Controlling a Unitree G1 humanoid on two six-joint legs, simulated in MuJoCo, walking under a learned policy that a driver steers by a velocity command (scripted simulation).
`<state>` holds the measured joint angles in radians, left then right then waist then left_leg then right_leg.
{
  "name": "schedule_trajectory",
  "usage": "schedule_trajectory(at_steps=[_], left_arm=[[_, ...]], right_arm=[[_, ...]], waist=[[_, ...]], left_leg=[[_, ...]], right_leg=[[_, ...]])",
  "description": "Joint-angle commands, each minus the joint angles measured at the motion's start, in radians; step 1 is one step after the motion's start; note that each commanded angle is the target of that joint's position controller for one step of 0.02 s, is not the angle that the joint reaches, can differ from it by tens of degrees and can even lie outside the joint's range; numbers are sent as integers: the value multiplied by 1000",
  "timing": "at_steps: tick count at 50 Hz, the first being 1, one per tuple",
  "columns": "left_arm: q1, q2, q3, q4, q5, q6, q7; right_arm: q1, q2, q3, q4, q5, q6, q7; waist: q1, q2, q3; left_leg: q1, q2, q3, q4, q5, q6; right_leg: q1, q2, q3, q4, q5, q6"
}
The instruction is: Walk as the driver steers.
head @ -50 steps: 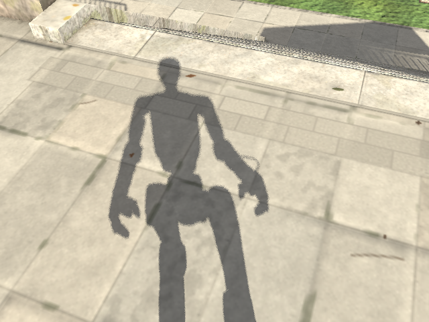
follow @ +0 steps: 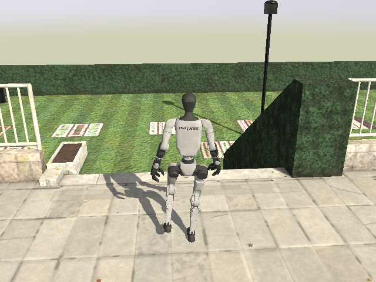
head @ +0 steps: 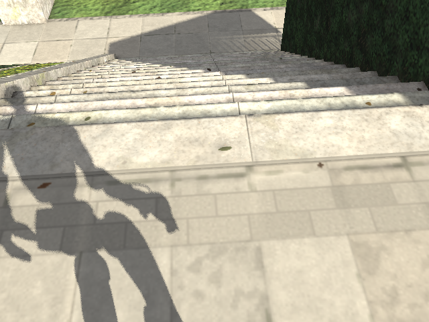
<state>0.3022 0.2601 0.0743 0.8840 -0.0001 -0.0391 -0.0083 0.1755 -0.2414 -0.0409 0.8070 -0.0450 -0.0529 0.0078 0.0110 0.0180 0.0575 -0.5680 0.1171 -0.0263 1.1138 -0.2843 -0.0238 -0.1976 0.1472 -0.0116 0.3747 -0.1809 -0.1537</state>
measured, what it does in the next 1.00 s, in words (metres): walks ahead: left foot, then right foot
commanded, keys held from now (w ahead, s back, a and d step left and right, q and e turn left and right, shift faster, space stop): w+e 0.08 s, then w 0.54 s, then no key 0.38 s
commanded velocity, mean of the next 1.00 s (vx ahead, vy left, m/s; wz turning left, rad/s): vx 0.40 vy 0.00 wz -0.18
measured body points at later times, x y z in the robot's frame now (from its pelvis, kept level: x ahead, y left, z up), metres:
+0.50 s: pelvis +0.29 +0.05 +0.00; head +0.31 +0.05 +0.45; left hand +0.37 +0.30 -0.14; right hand +0.35 -0.23 -0.12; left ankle +0.34 +0.11 -0.74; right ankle +0.20 -0.06 -0.65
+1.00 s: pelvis +0.49 -0.02 +0.00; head +0.51 -0.04 +0.44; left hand +0.63 +0.19 -0.13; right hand +0.46 -0.26 -0.16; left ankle +0.44 +0.12 -0.69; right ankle +0.56 -0.10 -0.74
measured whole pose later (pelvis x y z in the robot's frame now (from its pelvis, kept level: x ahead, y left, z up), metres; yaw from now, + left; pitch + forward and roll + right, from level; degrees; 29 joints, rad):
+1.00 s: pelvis +0.49 -0.02 +0.00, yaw -8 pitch +0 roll +1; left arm 0.16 0.18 0.00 0.91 0.01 -0.06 0.02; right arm 0.29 -0.21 -0.03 0.98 -0.02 -0.01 -0.01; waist -0.03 0.03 0.08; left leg -0.32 -0.01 -0.02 0.94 -0.48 0.01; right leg -0.33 0.03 -0.08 0.43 -0.10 -0.09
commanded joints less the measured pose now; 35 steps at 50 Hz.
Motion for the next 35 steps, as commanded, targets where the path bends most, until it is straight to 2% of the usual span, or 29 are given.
schedule_trajectory(at_steps=[1,5,9,11,13,14,15,16,17,18,19,20,21,22,24,26,28,30,31,33,35], left_arm=[[41,140,29,-52,-4,-27,3],[127,139,27,-40,-3,-23,5],[199,118,14,-17,5,-28,15],[221,121,10,-7,13,-30,21],[203,141,10,-5,18,-33,29],[174,151,10,-8,19,-35,31],[157,163,12,-8,20,-38,31],[143,170,11,-4,22,-40,25],[138,152,5,-13,18,-45,19],[244,60,-15,-35,-18,-48,12],[265,103,-8,-18,-5,-44,15],[188,126,-2,-23,19,-39,15],[112,113,-8,-37,26,-39,6],[78,95,-11,-47,27,-35,-1],[93,71,-18,-41,43,-15,-14],[85,57,-23,-43,45,-5,-21],[4,51,-28,-69,44,-2,-25],[-95,45,-35,-100,41,-2,-27],[-139,37,-40,-113,39,-4,-29],[-196,10,-53,-125,33,-8,-27],[-227,-3,-61,-123,26,-13,-21]], right_arm=[[26,-69,-15,-50,-5,22,5],[-123,-76,-11,-100,1,22,11],[-231,-64,3,-133,7,10,22],[-274,-65,8,-151,12,2,26],[-256,-82,5,-156,15,-7,26],[-199,-95,0,-141,16,-11,23],[-116,-116,-10,-114,18,-15,15],[24,-135,-21,-70,20,-22,3],[179,-172,-34,-36,7,-32,-12],[294,-282,-62,-32,-19,-33,-21],[270,-246,-62,-11,8,-17,-7],[165,-181,-47,-29,26,-11,0],[95,-120,-33,-37,28,-13,4],[75,-93,-24,-28,24,-17,4],[92,-76,-15,4,27,-32,2],[134,-89,-18,32,35,-48,7],[166,-103,-22,54,38,-53,9],[199,-99,-20,73,39,-50,9],[213,-98,-19,82,40,-49,10],[235,-97,-15,100,41,-49,8],[269,-102,-13,121,38,-46,5]], waist=[[-18,-33,-32],[39,-67,-17],[85,-79,-7],[98,-85,4],[72,-93,10],[39,-97,0],[3,-104,-35],[-61,-80,-104],[-129,-43,-201],[-109,160,-363],[-85,206,-368],[-48,79,-184],[-39,0,-93],[-20,5,-40],[13,56,-28],[21,60,-35],[12,52,-12],[-8,46,10],[-17,45,14],[-27,44,21],[-44,53,-4]], left_leg=[[-69,-2,27,-90,97,-29],[-146,-22,25,-271,241,-33],[-137,-52,46,-421,308,-6],[-113,-71,58,-481,299,17],[-39,-87,53,-539,254,52],[50,-106,56,-573,215,73],[165,-140,68,-589,165,92],[326,-164,81,-641,169,115],[563,-65,-15,-652,146,153],[860,218,-442,-668,27,270],[848,300,-732,-815,-5,324],[685,262,-614,-841,-95,311],[558,219,-479,-870,-72,291],[475,168,-377,-901,0,262],[395,106,-253,-934,142,231],[395,91,-194,-953,255,241],[407,83,-152,-990,274,249],[429,61,-111,-1009,306,243],[435,47,-87,-1009,330,234],[430,26,-23,-966,578,211],[456,18,18,-908,754,188]], right_leg=[[31,-254,263,-173,330,-119],[117,-244,284,-163,336,-76],[212,-254,275,-137,436,-54],[252,-275,284,-122,485,-55],[272,-304,292,-100,552,-43],[261,-304,279,-66,640,-26],[256,-296,267,10,779,-11],[244,-261,234,168,841,5],[113,-222,208,384,667,18],[-171,-85,123,751,203,67],[-333,-9,114,909,-320,66],[-395,-78,143,946,-243,61],[-392,-118,135,898,-175,61],[-376,-150,121,841,-149,61],[-315,-178,97,774,-126,79],[-329,-191,68,742,-96,93],[-399,-221,41,677,-30,111],[-448,-240,15,572,41,129],[-447,-241,1,508,79,135],[-384,-217,-35,378,135,142],[-309,-180,-64,291,180,139]])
